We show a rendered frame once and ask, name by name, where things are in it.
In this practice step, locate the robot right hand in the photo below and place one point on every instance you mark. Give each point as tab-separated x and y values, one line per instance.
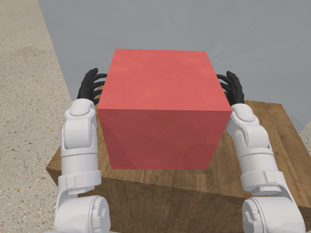
233	92

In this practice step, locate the right robot upper arm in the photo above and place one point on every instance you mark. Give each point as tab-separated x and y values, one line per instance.
271	215

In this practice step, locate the carton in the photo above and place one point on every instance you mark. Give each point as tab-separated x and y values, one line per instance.
162	109

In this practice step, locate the left robot upper arm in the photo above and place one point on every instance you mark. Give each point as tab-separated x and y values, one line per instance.
83	215

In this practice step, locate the robot left hand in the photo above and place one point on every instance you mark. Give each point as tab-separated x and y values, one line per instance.
86	90

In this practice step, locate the right robot forearm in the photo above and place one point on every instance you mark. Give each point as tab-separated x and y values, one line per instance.
260	174

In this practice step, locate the left robot forearm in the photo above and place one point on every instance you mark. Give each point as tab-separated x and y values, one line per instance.
79	149

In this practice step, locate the pedestal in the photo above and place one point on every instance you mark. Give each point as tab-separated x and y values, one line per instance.
198	200

